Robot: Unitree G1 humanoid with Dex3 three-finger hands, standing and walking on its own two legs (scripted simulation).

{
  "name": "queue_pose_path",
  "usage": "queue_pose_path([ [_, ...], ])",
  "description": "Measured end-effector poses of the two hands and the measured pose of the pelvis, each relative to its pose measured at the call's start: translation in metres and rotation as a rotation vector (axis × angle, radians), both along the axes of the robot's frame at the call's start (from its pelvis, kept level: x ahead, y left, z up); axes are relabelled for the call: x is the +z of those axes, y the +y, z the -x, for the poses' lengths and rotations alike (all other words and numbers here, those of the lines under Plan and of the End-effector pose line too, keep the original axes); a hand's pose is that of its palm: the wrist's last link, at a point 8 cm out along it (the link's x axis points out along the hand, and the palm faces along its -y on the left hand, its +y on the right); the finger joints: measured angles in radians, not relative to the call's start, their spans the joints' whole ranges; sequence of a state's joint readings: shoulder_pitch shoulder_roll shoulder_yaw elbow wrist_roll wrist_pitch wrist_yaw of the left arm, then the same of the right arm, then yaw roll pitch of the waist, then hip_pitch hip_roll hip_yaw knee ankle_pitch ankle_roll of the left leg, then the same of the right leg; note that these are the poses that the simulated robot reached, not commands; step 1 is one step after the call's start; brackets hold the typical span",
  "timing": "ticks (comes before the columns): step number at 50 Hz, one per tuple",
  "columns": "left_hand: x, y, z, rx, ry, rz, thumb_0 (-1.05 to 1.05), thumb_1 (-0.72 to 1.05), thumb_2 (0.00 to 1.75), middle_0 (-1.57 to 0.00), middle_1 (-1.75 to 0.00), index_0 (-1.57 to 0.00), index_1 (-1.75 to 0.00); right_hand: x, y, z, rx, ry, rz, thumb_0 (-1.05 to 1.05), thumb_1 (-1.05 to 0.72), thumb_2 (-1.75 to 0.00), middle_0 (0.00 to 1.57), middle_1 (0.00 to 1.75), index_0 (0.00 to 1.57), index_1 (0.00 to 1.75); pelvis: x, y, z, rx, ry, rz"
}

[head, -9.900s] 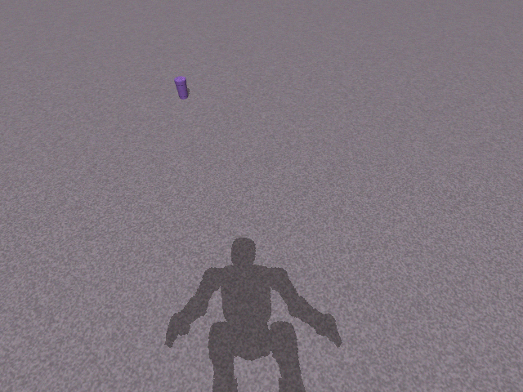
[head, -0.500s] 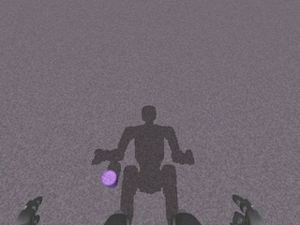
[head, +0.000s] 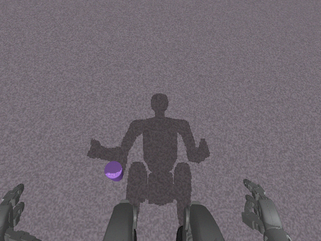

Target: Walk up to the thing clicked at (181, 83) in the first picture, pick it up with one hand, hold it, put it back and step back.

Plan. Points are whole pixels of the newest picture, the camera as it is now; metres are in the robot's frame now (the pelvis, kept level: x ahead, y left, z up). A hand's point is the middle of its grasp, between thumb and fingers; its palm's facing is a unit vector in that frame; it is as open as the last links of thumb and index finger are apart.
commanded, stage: go down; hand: left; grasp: from the side
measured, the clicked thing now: (115, 172) +0.39 +0.21 -0.56
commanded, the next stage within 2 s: approach in 1.92 s
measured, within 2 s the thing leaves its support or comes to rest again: neither
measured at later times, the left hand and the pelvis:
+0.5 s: hand (37, 188) +0.27 +0.36 -0.18, palm faces +0.16 -0.96 -0.24, open 17.0 cm; pelvis -0.05 +0.00 -0.13, yaw -2 degrees
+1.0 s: hand (39, 179) +0.30 +0.39 -0.22, palm faces +0.16 -0.97 -0.19, open 17.1 cm; pelvis -0.07 +0.00 -0.20, yaw -4 degrees
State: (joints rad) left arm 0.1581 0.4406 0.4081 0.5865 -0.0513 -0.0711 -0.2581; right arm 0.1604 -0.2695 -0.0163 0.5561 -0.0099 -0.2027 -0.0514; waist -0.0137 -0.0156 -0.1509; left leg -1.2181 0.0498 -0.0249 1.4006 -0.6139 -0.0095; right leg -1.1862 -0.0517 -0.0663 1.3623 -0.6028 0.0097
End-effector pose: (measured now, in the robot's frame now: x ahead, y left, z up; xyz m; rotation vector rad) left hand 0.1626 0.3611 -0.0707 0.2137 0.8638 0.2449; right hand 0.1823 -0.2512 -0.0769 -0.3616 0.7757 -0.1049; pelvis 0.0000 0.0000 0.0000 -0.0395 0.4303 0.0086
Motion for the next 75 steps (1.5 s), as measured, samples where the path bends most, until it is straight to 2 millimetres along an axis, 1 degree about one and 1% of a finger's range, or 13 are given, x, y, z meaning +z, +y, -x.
queue_pose_path([
  [6, -0.032, 0.014, -0.035, -0.055, -0.169, -0.008, -0.01, -0.56, 0.04, -0.09, -0.09, -0.08, -0.09, -0.052, -0.006, 0.011, 0.016, 0.053, 0.027, 0.01, -0.94, -0.9, 0.2, 0.3, 0.2, 0.3, -0.044, -0.001, 0.016, -0.004, 0.063, 0.005],
  [10, -0.049, 0.02, -0.056, -0.075, -0.247, -0.009, -0.01, -0.55, 0.07, -0.08, -0.11, -0.07, -0.11, -0.083, -0.009, 0.024, 0.013, 0.1, 0.033, 0.01, -0.93, -0.9, 0.2, 0.3, 0.2, 0.3, -0.068, -0.001, 0.025, -0.01, 0.09, 0.01],
  [13, -0.059, 0.026, -0.062, -0.078, -0.279, -0.011, -0.01, -0.54, 0.09, -0.08, -0.12, -0.07, -0.13, -0.102, -0.01, 0.036, 0.006, 0.134, 0.032, 0.01, -0.92, -0.9, 0.2, 0.3, 0.2, 0.3, -0.083, -0.001, 0.031, -0.014, 0.104, 0.014],
  [17, -0.069, 0.034, -0.067, -0.071, -0.321, -0.017, -0.01, -0.52, 0.11, -0.07, -0.14, -0.06, -0.14, -0.123, -0.012, 0.053, -0.004, 0.175, 0.032, 0.01, -0.91, -0.9, 0.21, 0.3, 0.2, 0.3, -0.099, -0.001, 0.039, -0.019, 0.119, 0.016],
  [22, -0.081, 0.045, -0.073, -0.066, -0.374, -0.017, -0.01, -0.49, 0.12, -0.07, -0.15, -0.06, -0.15, -0.144, -0.015, 0.069, -0.001, 0.216, 0.048, 0.01, -0.91, -0.89, 0.21, 0.3, 0.2, 0.3, -0.118, -0.002, 0.047, -0.021, 0.133, 0.02],
  [26, -0.092, 0.052, -0.08, -0.078, -0.412, -0.011, -0.01, -0.48, 0.12, -0.07, -0.14, -0.06, -0.14, -0.159, -0.02, 0.078, 0.003, 0.236, 0.068, 0.01, -0.9, -0.89, 0.21, 0.3, 0.2, 0.3, -0.134, -0.001, 0.053, -0.023, 0.143, 0.026],
  [34, -0.111, 0.059, -0.095, -0.104, -0.483, 0.007, -0.01, -0.46, 0.1, -0.07, -0.13, -0.06, -0.13, -0.181, -0.025, 0.086, 0.008, 0.249, 0.104, 0.01, -0.91, -0.9, 0.21, 0.3, 0.2, 0.3, -0.161, 0.001, 0.059, -0.029, 0.147, 0.039],
  [52, -0.137, 0.076, -0.109, -0.112, -0.579, 0.016, -0.01, -0.47, 0.1, -0.05, -0.1, -0.04, -0.11, -0.225, -0.026, 0.096, 0.046, 0.265, 0.126, 0.01, -0.92, -0.9, 0.21, 0.3, 0.2, 0.3, -0.207, 0.001, 0.07, -0.037, 0.141, 0.05],
  [62, -0.146, 0.081, -0.117, -0.113, -0.615, 0.026, -0.01, -0.49, 0.11, -0.05, -0.1, -0.04, -0.1, -0.242, -0.028, 0.103, 0.049, 0.284, 0.134, 0.01, -0.93, -0.9, 0.21, 0.3, 0.2, 0.3, -0.225, 0.001, 0.071, -0.04, 0.139, 0.055],
  [75, -0.154, 0.086, -0.119, -0.118, -0.641, 0.039, -0.01, -0.5, 0.11, -0.04, -0.09, -0.03, -0.1, -0.25, -0.029, 0.11, 0.053, 0.291, 0.149, 0.01, -0.93, -0.9, 0.21, 0.3, 0.2, 0.3, -0.238, 0.004, 0.075, -0.042, 0.125, 0.06],
])
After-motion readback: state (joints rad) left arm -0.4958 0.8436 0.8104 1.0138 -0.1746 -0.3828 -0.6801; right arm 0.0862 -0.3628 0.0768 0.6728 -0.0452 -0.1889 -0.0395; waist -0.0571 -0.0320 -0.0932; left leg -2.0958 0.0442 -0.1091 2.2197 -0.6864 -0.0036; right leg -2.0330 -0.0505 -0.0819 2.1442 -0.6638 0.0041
